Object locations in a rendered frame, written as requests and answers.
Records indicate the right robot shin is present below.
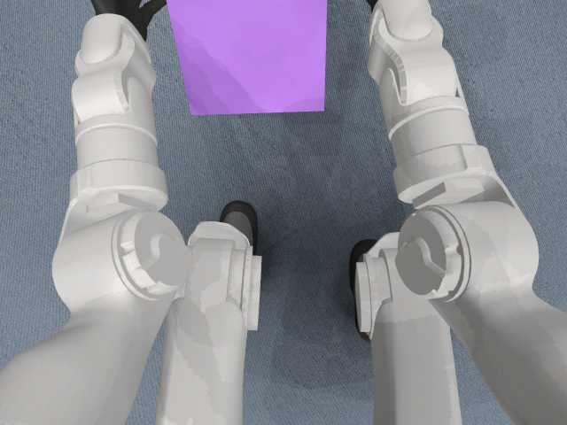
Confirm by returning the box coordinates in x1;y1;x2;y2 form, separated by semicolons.
365;232;400;334

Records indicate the robot right upper arm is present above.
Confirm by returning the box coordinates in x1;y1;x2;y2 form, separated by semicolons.
395;201;567;425

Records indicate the right robot forearm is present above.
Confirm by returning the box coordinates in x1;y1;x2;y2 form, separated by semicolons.
367;0;539;249

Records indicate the robot left foot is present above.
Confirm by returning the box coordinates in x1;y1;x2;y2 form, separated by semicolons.
220;201;258;256

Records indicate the carton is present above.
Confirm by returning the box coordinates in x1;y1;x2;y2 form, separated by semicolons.
167;0;327;115

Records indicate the left robot forearm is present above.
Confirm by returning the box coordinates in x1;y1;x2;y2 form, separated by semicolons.
58;13;168;244

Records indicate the robot left upper arm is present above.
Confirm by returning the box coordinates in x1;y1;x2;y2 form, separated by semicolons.
0;208;191;425

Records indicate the left robot hand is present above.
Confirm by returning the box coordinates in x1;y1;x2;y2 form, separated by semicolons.
90;0;167;42

